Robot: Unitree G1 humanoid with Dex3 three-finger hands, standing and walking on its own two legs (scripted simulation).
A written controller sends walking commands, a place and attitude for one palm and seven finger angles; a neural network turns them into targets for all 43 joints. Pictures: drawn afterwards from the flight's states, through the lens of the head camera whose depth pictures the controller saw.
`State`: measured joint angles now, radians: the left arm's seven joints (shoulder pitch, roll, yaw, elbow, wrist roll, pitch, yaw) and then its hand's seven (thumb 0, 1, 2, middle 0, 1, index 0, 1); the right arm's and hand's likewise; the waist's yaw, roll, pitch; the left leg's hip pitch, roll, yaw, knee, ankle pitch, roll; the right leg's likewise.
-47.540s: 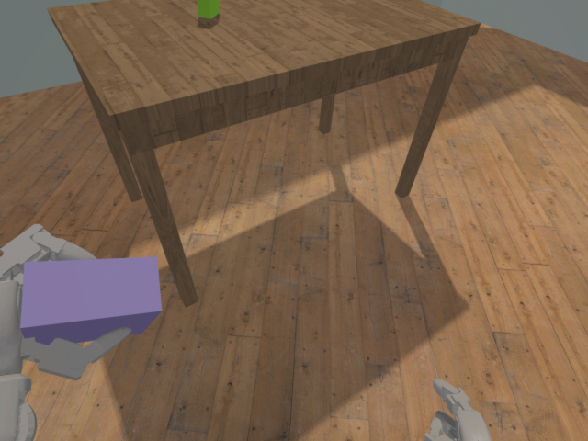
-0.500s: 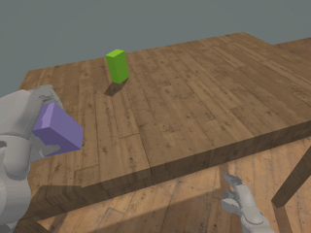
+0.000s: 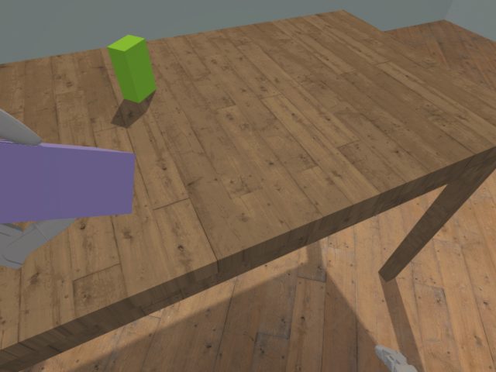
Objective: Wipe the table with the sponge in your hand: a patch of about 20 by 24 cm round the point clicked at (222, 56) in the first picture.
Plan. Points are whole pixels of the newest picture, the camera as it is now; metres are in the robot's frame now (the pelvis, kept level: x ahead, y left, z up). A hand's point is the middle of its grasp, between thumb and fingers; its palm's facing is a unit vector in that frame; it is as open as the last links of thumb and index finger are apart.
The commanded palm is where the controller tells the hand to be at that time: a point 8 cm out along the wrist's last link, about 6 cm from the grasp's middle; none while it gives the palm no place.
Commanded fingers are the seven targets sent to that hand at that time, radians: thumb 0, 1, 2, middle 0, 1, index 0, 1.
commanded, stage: step back with the hand held close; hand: left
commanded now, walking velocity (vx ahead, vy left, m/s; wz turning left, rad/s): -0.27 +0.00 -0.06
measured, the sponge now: (69, 176) +0.24 +0.19 +0.27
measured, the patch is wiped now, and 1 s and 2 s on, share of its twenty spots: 0.95 0.95 0.95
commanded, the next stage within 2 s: stop stepping back and stand still in 0.82 s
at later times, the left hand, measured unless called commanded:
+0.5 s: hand out of the picture +0.09 +0.23 +0.31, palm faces +0.64 -0.70 -0.31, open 9.8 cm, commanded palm +0.07 +0.28 +0.30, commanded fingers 0.00 0.10 1.30 -1.20 -1.60 -1.20 -1.60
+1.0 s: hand out of the picture -0.01 +0.22 +0.32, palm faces +0.59 -0.76 -0.26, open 9.8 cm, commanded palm -0.08 +0.26 +0.30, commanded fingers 0.00 0.10 1.30 -1.20 -1.60 -1.20 -1.60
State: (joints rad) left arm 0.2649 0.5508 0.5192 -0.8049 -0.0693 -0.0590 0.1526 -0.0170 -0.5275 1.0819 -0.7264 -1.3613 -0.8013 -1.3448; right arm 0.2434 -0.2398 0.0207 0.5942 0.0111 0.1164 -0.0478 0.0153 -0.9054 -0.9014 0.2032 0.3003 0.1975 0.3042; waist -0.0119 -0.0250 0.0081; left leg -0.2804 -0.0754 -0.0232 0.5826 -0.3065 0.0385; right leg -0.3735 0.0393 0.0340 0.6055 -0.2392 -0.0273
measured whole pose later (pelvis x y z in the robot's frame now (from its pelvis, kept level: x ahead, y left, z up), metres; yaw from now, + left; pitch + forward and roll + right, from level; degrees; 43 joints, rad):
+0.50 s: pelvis -0.08 +0.00 -0.01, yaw +2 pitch -1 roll +2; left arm 0.17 0.51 0.56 -0.72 -0.07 -0.15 0.17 -0.02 -0.54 1.09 -0.73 -1.36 -0.81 -1.35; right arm 0.19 -0.19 0.01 0.61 0.02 -0.01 -0.06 0.01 -0.90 -0.90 0.20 0.30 0.20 0.30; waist 0.06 -0.02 0.00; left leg -0.33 0.02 0.00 0.71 -0.35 -0.04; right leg -0.47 0.03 0.03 0.68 -0.16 -0.02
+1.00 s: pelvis -0.24 -0.02 +0.00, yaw -1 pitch +2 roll -2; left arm 0.09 0.49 0.57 -0.68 -0.07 -0.11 0.19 -0.02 -0.54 1.09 -0.73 -1.37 -0.80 -1.35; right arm 0.25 -0.18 0.02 0.65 0.03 -0.05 -0.02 0.02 -0.90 -0.90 0.21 0.30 0.20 0.30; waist 0.01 0.03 -0.01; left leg -0.41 0.14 0.05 0.56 -0.18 -0.05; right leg -0.26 0.03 0.00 0.59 -0.33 0.02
